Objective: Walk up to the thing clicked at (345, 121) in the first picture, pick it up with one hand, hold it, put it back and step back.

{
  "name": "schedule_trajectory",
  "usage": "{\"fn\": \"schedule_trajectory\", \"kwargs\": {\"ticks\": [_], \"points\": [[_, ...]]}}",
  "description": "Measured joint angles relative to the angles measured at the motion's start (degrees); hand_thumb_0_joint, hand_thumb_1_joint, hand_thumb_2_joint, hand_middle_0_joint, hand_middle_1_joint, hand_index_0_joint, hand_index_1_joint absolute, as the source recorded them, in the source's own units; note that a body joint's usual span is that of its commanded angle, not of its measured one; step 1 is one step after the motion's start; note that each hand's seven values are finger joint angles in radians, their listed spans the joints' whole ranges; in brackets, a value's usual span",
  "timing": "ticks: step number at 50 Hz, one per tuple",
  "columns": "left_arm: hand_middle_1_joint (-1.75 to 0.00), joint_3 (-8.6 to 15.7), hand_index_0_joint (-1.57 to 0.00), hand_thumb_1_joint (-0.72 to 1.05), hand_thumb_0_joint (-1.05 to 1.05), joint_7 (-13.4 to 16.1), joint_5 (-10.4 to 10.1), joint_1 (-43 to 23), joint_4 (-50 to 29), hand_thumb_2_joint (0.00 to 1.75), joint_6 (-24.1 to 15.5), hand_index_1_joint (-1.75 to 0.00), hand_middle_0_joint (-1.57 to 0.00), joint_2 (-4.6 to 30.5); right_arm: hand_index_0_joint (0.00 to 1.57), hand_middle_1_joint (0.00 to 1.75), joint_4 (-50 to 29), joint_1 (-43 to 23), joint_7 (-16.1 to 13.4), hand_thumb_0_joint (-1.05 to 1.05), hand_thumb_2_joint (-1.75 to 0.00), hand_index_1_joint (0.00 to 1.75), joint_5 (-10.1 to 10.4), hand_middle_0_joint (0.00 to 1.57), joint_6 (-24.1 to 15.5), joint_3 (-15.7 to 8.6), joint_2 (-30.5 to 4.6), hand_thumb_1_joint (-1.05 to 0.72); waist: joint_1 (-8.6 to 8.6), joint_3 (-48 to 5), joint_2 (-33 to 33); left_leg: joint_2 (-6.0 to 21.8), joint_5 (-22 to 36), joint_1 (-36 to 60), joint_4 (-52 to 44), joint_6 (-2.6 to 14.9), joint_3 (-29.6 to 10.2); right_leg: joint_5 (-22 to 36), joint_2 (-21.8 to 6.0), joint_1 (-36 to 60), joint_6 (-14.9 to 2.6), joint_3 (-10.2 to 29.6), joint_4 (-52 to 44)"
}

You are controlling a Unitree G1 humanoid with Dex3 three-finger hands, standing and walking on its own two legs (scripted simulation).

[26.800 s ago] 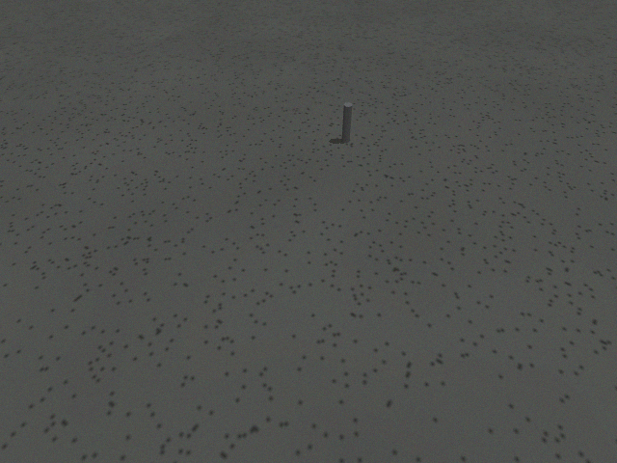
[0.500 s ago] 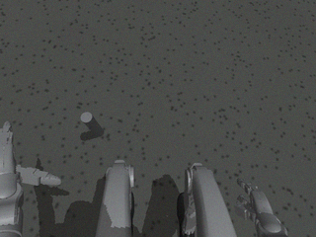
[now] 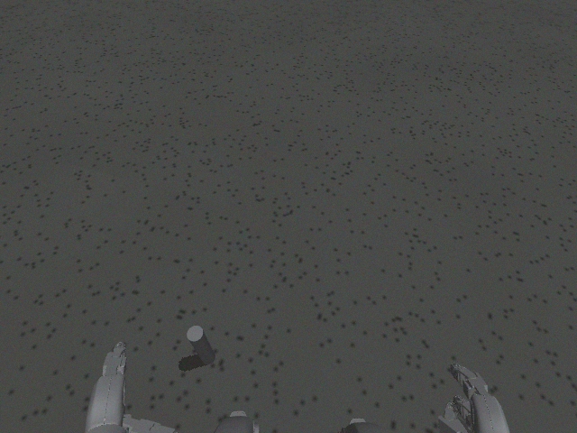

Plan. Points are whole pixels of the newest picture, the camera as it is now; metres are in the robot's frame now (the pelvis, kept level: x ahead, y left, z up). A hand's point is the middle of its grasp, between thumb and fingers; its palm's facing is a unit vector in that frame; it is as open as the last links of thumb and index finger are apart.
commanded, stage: home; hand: left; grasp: from the side
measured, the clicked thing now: (202, 346) +0.43 +0.26 -0.59
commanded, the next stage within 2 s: stand in 1.82 s
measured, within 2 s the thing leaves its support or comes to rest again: neither
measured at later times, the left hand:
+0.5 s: hand (161, 416) +0.17 +0.18 -0.03, palm faces +0.13 -0.95 -0.28, open 17.7 cm
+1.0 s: hand (168, 414) +0.17 +0.17 -0.03, palm faces +0.11 -0.95 -0.28, open 17.7 cm
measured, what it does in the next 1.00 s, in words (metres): stands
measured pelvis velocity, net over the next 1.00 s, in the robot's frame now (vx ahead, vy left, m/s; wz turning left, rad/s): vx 0.01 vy -0.01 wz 0.01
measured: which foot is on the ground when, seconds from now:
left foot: down 0.00-1.00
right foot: down 0.00-1.00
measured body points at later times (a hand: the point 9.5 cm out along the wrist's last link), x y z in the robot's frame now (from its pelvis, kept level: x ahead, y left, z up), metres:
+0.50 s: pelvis +0.01 +0.00 +0.02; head +0.03 +0.00 +0.47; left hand +0.16 +0.23 -0.01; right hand +0.18 -0.24 -0.05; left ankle +0.02 +0.12 -0.66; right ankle +0.00 -0.14 -0.66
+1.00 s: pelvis +0.01 -0.01 +0.02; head +0.03 -0.01 +0.47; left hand +0.16 +0.22 -0.01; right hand +0.17 -0.25 -0.05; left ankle +0.02 +0.12 -0.66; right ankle +0.00 -0.14 -0.66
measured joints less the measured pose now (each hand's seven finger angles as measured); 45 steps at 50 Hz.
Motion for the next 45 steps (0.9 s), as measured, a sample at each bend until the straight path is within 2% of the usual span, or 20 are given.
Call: {"fn": "schedule_trajectory", "kwargs": {"ticks": [4,8,19,45], "points": [[-0.05,-2.2,-0.05,-0.56,-0.01,-0.3,0.0,4.0,-5.4,0.04,1.0,-0.05,-0.06,-0.7,0.21,0.3,-0.8,1.1,-0.6,0.01,-0.9,0.3,-0.2,0.2,-0.9,0.2,0.3,-0.89,0.43,0.2,0.5,-0.1,0.6,4.7,-3.2,0.2,0.5,0.8,-0.1,4.7,0.27,0.4,-3.4],[-0.04,-3.1,-0.05,-0.57,-0.01,-1.0,0.0,6.1,-7.8,0.04,1.4,-0.05,-0.06,-1.5,0.21,0.3,-1.2,1.0,-0.6,0.01,-0.9,0.3,-0.5,0.2,-1.9,0.4,0.7,-0.89,0.89,0.6,0.8,-0.2,1.0,7.5,-5.0,0.27,0.8,1.3,-0.2,7.4,0.39,0.6,-5.2],[-0.04,-2.7,-0.05,-0.59,-0.01,-2.3,0.6,5.8,-6.7,0.03,1.6,-0.05,-0.05,-1.8,0.21,0.3,-1.0,-0.6,-0.3,0.01,-0.9,0.3,-1.4,0.2,-4.3,0.2,0.3,-0.89,1.88,2.8,0.3,-0.4,1.8,10.1,-6.7,-0.1,0.5,1.7,-0.4,9.8,0.08,0.2,-6.4],[-0.04,-2.6,-0.05,-0.59,-0.01,-3.1,0.6,5.0,-5.2,0.02,1.3,-0.05,-0.05,-2.2,0.21,0.3,0.9,0.2,-0.3,0.01,-0.9,0.3,-1.4,0.2,-5.3,-0.2,-0.2,-0.89,1.58,3.2,0.3,-0.1,2.5,11.5,-8.3,-0.83,0.5,1.8,0.0,10.8,-0.63,0.1,-7.1]]}}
